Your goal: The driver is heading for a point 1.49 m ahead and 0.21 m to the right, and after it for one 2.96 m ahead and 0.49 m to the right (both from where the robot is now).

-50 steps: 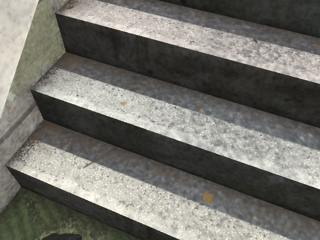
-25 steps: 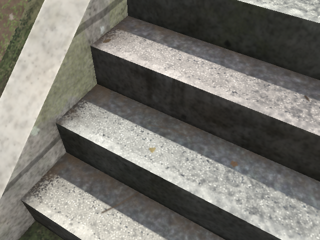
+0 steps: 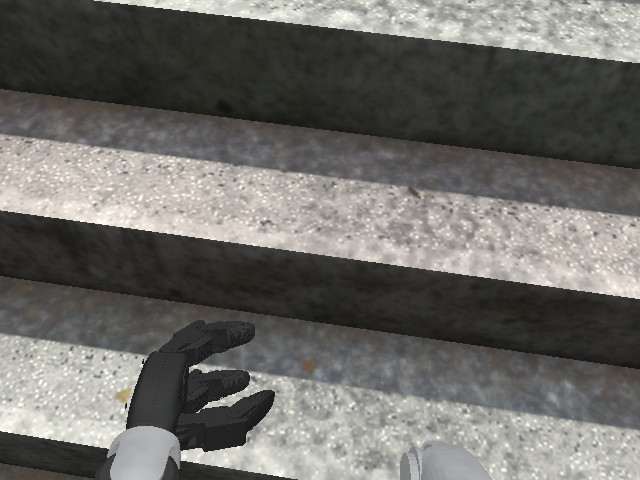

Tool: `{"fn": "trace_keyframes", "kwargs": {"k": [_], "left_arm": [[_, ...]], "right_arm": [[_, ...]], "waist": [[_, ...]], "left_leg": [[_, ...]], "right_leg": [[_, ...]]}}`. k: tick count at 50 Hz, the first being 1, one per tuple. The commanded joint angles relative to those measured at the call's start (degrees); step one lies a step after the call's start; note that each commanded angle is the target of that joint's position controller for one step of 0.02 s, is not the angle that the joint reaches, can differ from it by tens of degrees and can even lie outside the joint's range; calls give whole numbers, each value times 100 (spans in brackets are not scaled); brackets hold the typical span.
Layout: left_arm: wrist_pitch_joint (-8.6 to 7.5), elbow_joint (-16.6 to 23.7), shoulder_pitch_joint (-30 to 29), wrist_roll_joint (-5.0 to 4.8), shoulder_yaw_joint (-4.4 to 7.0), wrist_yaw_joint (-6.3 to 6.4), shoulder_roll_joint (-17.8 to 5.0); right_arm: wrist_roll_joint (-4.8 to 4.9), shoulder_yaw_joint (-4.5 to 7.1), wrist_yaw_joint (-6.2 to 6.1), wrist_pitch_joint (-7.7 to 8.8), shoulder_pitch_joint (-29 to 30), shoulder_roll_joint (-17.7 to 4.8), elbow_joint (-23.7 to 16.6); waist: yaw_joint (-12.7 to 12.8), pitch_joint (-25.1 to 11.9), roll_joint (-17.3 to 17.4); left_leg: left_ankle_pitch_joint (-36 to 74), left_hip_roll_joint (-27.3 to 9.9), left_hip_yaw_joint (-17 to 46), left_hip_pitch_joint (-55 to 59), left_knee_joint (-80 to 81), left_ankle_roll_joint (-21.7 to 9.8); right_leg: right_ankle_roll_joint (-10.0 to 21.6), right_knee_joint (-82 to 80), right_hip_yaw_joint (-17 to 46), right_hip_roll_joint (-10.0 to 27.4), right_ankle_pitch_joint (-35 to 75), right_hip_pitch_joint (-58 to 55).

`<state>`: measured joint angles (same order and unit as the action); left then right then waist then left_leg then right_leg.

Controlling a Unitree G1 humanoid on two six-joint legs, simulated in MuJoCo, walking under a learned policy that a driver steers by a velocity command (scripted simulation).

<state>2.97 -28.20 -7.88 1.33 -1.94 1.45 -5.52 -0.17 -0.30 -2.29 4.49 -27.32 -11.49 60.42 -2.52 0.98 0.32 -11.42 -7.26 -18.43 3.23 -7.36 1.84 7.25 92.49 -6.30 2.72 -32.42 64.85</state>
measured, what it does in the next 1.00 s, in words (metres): climbs, turning right: right foot 0.19 m higher, then left foot 0.19 m higher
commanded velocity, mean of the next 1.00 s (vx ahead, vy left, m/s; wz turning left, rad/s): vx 0.50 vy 0.00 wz -0.29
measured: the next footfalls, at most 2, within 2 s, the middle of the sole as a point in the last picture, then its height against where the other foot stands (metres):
right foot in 0.02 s outside the picture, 0.19 m higher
left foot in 0.50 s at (320, 396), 0.19 m higher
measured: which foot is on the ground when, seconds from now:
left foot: down 0.00-0.04, up 0.06-0.48, down 0.50-0.98, up 1.00-1.00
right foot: up 0.00-0.00, down 0.02-0.52, up 0.54-0.92, down 0.94-1.00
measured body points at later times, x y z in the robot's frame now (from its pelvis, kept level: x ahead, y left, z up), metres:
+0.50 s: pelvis +0.28 -0.06 +0.21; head +0.30 -0.08 +0.66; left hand +0.23 +0.17 +0.07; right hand +0.50 -0.27 +0.15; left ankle +0.43 +0.01 -0.36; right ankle +0.14 -0.10 -0.54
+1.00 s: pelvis +0.56 -0.15 +0.43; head +0.57 -0.15 +0.88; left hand +0.87 -0.08 +0.38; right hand +0.46 -0.33 +0.28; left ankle +0.46 +0.00 -0.28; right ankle +0.63 -0.26 -0.19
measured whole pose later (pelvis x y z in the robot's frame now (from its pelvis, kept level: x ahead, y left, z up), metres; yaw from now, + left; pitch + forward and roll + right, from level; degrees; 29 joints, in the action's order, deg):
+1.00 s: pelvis +0.56 -0.15 +0.43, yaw -17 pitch +8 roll -4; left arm 1.0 -42.3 -6.7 2.4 -4.2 -2.5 -5.3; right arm -0.6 0.8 5.0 7.5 -26.7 -7.0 63.2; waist -0.8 -9.6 3.5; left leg 6.9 -3.4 2.1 -15.2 -40.2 -7.3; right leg 7.8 71.2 -8.5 -2.0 -28.8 53.3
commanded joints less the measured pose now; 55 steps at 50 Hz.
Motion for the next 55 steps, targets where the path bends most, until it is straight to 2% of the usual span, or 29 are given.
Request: {"fn": "trace_keyframes", "kwargs": {"k": [1,2,3,4,7,9,11,17,20,24,26,27,28,29,32,34,38,41,44,45,46,47,48,49,50,52,53,54,55], "left_arm": [[-140,-372,2451,-77,264,-23,-689],[-206,-412,2668,-24,479,-57,-1165],[-161,-676,2532,-13,752,27,-2069],[-26,-576,2130,0,1010,121,-2425],[-251,-1536,1958,76,648,82,-1272],[-561,-2350,2857,333,359,-566,-726],[-514,-2782,3081,516,294,-689,-755],[-741,-3147,3929,705,168,-819,-933],[-842,-3168,4238,409,173,-824,-1125],[-1169,-3064,3627,-192,440,-1033,-2117],[-974,-3242,3807,123,530,-1187,-1952],[-877,-3424,4602,680,344,-1341,-1364],[-712,-3510,4009,523,424,-1428,-1149],[-638,-3172,2951,26,516,-1303,-1306],[-631,-2558,2334,79,367,-641,-802],[-505,-2151,2207,146,146,-545,-311],[-536,-1567,1058,-134,-179,-641,24],[-359,-861,-552,-131,-153,-482,-597],[70,-560,-1066,-27,-168,-677,-640],[-225,-1328,669,-103,-224,-192,-37],[76,-832,103,6,-210,-609,-661],[67,-996,646,-19,-5,-578,-1118],[-318,-1784,2431,117,142,-307,-834],[-330,-2207,3267,34,342,-47,-1359],[89,-2204,3746,412,228,-395,-1596],[-258,-2857,3005,200,373,-570,-1335],[-561,-3064,2084,-117,538,-162,-979],[-488,-3139,1811,183,86,-489,-116],[-571,-3118,1659,259,89,-589,21]], "right_arm": [[335,435,79,-17,772,-1968,-1019],[300,532,236,-16,1026,-2036,-1338],[88,415,524,112,1447,-1176,-2044],[-248,379,645,117,1422,-787,-2122],[-413,53,421,40,1904,222,-2605],[-154,44,558,60,1710,-154,-2447],[-144,-102,424,-28,1885,-74,-2600],[-88,-390,591,-95,2876,89,-2805],[-91,-350,547,-439,4674,38,-3422],[-169,-230,786,-975,3437,-337,-3155],[-137,-19,656,-1089,1876,-587,-2566],[18,43,572,-1085,-54,-724,-1732],[-288,106,570,-1030,-927,-793,-1347],[-451,110,511,-802,-771,-811,-1067],[-320,-205,680,-295,999,629,-316],[-329,-303,713,-114,881,1014,126],[-782,-208,632,33,675,505,124],[-774,-154,826,46,-500,121,341],[-205,-3,1060,264,-123,-776,68],[515,187,200,411,-269,-615,186],[-15,164,876,368,-68,-1438,179],[-4,324,1124,382,156,-1417,186],[291,361,356,561,-592,-820,2],[333,345,280,555,-424,-489,-256],[-547,370,1121,69,-148,-285,580],[-96,315,1142,7,609,137,-100],[-409,160,514,266,1521,775,-1639],[-35,102,656,-109,976,378,-590],[-150,99,681,-233,1004,232,-844]], "waist": [[1350,-2381,1609],[1518,-2667,1370],[1107,-2340,-1134],[876,-2531,-900],[171,182,24],[250,-67,-876],[-90,-315,30],[-116,-330,-15],[436,-400,-539],[-559,-1305,-1468],[-736,-2126,-755],[-695,-3835,529],[-1269,-2853,1962],[-1204,-1061,832],[97,-764,-679],[671,-632,-301],[717,-236,249],[102,-642,277],[607,-1026,1133],[710,-871,6],[1203,-1289,1842],[1201,-1370,1321],[1224,-2531,321],[1281,-2534,-692],[2104,-1817,-1616],[1050,-481,-448],[65,-660,-262],[331,-682,782],[47,-444,507]], "left_leg": [[11196,-1156,212,-151,-2846,-1303],[9447,-1014,575,-742,-4671,-1016],[1585,419,1007,-3562,-6782,-433],[457,829,2372,-4435,-9120,-352],[1019,543,2245,-6084,-10837,-513],[1261,1252,3752,-7295,-11053,-1543],[1497,1161,3531,-8198,-10798,-1571],[897,768,1897,-8656,-11700,-1442],[-37,482,931,-7660,-10096,-960],[-716,1391,464,-5000,-6350,-558],[-319,1453,1162,-3370,-4242,-983],[1103,610,3704,-127,-3901,-2148],[-816,-690,6639,-127,-1908,-3086],[-3406,-548,6990,-1218,-1533,-2342],[-1011,-399,4623,-1876,-1796,-1867],[-100,-13,3040,-1831,-1653,-1352],[-618,157,2165,-3460,-673,-1273],[8,6,2374,-2859,-251,-1318],[7204,-666,2273,-3858,284,-2133],[8042,-475,1421,-2254,-82,-1447],[10454,-1031,2087,-1231,-673,-1955],[11091,-827,1908,-227,-1776,-1776],[9003,-524,1790,-728,-3471,-1236],[6279,194,1652,-2719,-5363,-1001],[2288,1363,3391,-4797,-9098,-1183],[2331,1593,4158,-7226,-11882,-1718],[1076,1273,3071,-6520,-11615,-1314],[2009,1314,3935,-7339,-11646,-1803],[1690,1058,3508,-7486,-11707,-1827]], "right_leg": [[327,-1920,-458,-1107,96,-4365],[399,-3441,929,-1157,155,-5107],[765,-6037,4652,282,247,-6120],[675,-7572,6765,828,-446,-5991],[292,-6731,4586,399,-290,-3788],[363,-6183,3433,110,1955,-4107],[146,-6435,3111,126,2140,-4502],[158,-7187,2427,-62,1025,-3916],[716,-8357,2765,370,1998,-3247],[1186,-7482,2077,1416,13332,-5583],[851,-5235,1820,1155,14704,-6255],[568,-3726,2166,819,12278,-4328],[53,-539,2275,-824,4219,-2062],[514,1793,2591,-1033,4091,-57],[1188,2942,2896,-917,3719,1136],[1165,3332,2115,-593,3183,1820],[1151,3857,786,-214,2080,1618],[880,1419,384,306,3055,1411],[191,-268,-685,-419,1757,-2366],[313,-995,-1138,-477,737,-2889],[102,-2375,-558,-895,1336,-2147],[172,-3735,-471,-954,1580,-2459],[505,-3222,727,-607,154,-4831],[1031,-4951,3595,635,-1313,-5511],[1745,-7479,6365,1028,-1863,-4936],[1124,-6748,4927,1028,-584,-4411],[528,-6756,3642,1108,-788,-4240],[773,-6740,3189,945,1088,-4071],[809,-6914,2693,953,1885,-3910]]}}
Velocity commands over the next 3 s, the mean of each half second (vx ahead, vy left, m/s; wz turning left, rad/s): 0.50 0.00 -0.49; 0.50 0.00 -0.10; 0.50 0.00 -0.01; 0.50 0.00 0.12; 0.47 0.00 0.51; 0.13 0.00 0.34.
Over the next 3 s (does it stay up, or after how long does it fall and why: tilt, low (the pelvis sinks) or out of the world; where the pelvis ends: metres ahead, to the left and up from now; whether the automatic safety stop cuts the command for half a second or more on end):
stays up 1.49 -0.33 1.17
